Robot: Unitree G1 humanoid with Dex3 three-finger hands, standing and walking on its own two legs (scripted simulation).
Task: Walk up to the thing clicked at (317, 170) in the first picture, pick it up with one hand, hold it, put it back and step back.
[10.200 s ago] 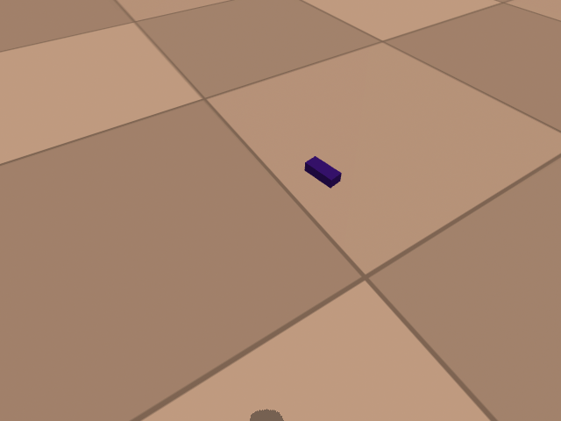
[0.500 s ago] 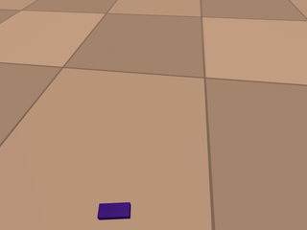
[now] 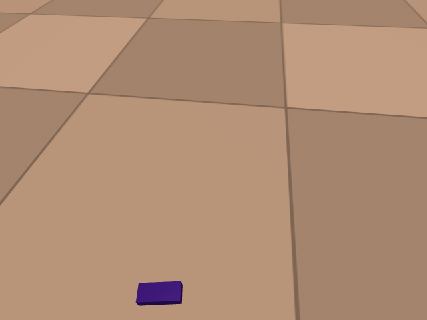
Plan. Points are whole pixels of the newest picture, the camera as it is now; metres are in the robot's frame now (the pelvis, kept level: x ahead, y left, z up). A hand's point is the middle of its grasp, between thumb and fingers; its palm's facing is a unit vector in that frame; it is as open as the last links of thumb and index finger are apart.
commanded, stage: stand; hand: left
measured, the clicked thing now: (160, 293) +0.37 +0.27 -0.76
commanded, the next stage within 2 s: walk up in 0.10 s
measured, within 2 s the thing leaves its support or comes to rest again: neither
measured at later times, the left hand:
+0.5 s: hand out of the picture +0.06 +0.26 -0.16, palm faces -0.03 -0.93 -0.36, open 7.4 cm
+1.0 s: hand out of the picture +0.04 +0.26 -0.16, palm faces -0.04 -0.93 -0.35, open 7.4 cm
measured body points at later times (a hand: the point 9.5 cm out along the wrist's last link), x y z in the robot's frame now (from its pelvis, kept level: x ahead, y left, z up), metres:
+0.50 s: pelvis -0.03 +0.00 -0.01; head +0.00 +0.00 +0.44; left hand +0.06 +0.31 -0.13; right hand +0.05 -0.31 -0.14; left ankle -0.02 +0.13 -0.75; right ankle -0.01 -0.12 -0.75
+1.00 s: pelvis -0.04 +0.00 -0.01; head +0.00 +0.00 +0.44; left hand +0.04 +0.31 -0.14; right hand +0.04 -0.30 -0.14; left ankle -0.02 +0.13 -0.75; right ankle -0.01 -0.12 -0.75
